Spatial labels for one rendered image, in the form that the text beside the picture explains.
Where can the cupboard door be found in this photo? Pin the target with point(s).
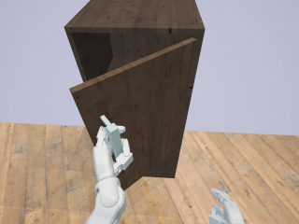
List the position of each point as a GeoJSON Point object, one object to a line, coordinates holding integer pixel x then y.
{"type": "Point", "coordinates": [148, 98]}

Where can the handle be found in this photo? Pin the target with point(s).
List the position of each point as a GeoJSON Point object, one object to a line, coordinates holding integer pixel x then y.
{"type": "Point", "coordinates": [114, 136]}

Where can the left robot forearm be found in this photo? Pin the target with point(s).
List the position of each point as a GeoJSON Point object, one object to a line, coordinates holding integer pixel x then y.
{"type": "Point", "coordinates": [110, 202]}

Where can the robot left hand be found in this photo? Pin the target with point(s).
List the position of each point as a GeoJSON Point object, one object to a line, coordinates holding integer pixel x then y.
{"type": "Point", "coordinates": [102, 155]}

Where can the robot right hand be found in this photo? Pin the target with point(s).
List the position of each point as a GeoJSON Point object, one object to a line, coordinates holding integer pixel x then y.
{"type": "Point", "coordinates": [230, 214]}

